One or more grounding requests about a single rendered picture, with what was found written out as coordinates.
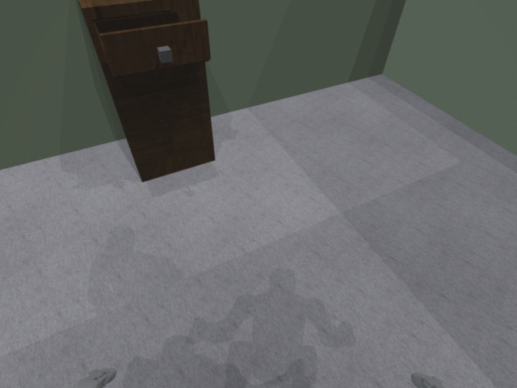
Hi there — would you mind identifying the handle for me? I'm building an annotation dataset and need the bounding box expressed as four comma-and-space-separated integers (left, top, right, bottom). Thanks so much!
157, 46, 173, 63

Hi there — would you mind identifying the cabinet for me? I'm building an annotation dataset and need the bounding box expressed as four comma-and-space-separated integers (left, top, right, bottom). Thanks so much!
78, 0, 215, 182

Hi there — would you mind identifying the robot left hand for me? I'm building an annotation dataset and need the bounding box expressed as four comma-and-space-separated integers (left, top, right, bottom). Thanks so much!
73, 368, 116, 388

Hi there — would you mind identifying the drawer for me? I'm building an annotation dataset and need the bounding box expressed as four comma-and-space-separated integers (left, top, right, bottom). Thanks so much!
93, 11, 211, 78

